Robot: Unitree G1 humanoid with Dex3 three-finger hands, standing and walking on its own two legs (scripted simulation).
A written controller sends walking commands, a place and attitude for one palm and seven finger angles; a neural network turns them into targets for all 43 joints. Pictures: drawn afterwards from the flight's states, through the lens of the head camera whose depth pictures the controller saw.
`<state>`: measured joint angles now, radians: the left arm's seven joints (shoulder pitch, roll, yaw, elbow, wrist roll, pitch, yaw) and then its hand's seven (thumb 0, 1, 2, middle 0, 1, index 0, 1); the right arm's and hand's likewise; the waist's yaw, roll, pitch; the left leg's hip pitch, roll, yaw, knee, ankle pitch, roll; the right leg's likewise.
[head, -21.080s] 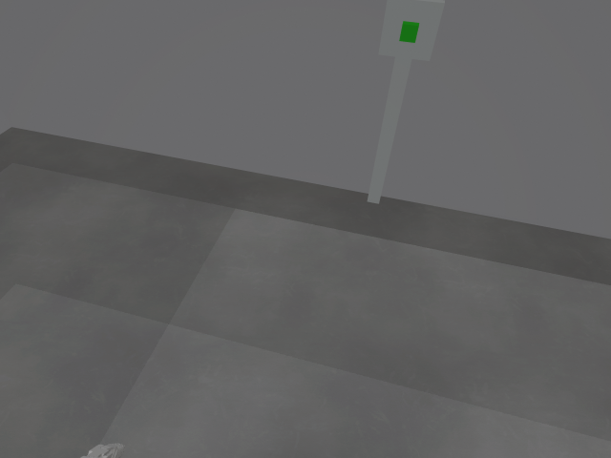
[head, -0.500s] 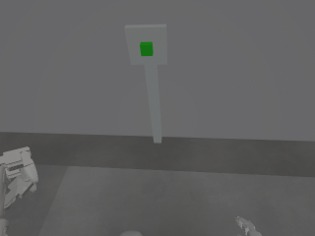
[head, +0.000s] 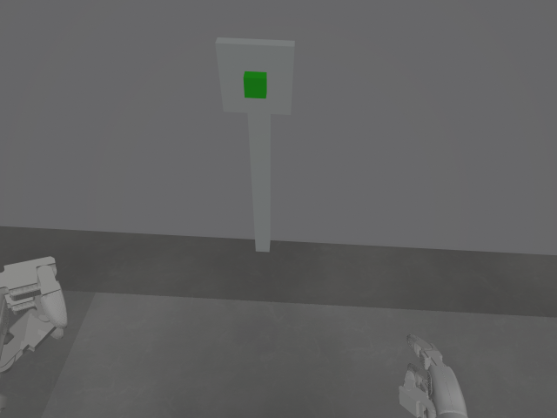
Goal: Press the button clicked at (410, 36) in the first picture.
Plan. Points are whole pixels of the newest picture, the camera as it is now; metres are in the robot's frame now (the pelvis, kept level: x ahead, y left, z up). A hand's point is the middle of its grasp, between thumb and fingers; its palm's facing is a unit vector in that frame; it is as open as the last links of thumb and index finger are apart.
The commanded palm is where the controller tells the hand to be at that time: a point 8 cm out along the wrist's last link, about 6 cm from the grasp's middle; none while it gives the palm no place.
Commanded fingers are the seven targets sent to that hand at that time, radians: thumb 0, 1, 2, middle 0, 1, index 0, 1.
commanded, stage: stop stepping back and stand still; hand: left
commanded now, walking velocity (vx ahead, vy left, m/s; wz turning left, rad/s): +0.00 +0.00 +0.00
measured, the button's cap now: (255, 84) +0.82 +0.11 +0.04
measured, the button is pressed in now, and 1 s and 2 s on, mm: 0 0 0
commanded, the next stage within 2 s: let the arm hang, fingers relaxed in 0.08 s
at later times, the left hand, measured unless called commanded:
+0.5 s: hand out of the picture +0.02 +0.21 -0.17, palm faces +0.00 -0.98 -0.22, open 3.4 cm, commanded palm none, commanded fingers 0.00 0.90 0.90 -0.68 -0.82 -0.68 -0.82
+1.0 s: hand out of the picture -0.04 +0.19 -0.17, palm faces +0.04 -0.98 -0.20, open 7.1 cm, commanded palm none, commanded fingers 0.00 0.90 0.90 -0.20 -0.30 -0.20 -0.30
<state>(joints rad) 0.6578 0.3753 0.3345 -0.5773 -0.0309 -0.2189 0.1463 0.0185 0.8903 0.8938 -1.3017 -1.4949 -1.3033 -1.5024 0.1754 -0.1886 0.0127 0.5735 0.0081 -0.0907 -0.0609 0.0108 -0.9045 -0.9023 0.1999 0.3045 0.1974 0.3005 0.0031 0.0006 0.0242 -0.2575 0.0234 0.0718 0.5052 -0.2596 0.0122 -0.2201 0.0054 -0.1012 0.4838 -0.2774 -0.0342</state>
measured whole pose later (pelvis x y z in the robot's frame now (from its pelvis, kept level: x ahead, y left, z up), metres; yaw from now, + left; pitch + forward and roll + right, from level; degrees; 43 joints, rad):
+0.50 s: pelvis -0.03 +0.02 +0.00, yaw +1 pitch +0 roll +0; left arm 0.29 0.22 0.01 0.84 0.03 0.06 0.04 0.02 0.91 0.89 -0.97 -1.21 -0.98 -1.19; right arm 0.23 -0.24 0.02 0.92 -0.03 0.02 0.01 0.01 -0.91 -0.90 0.20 0.30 0.20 0.30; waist -0.01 -0.05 0.06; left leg -0.30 -0.01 0.07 0.52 -0.22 0.05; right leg -0.28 -0.04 -0.10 0.54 -0.25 -0.01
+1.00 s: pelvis -0.03 +0.01 +0.00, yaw +1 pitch -1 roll +0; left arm 0.28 0.15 0.00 1.14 0.01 0.01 0.03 0.01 0.91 0.89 -0.24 -0.35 -0.24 -0.36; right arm 0.29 -0.13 0.01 1.12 -0.02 0.02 -0.02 0.01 -0.91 -0.90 0.20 0.30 0.20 0.30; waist 0.00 0.02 0.03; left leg -0.23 -0.02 0.07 0.42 -0.17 0.04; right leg -0.21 -0.03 -0.10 0.44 -0.22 -0.02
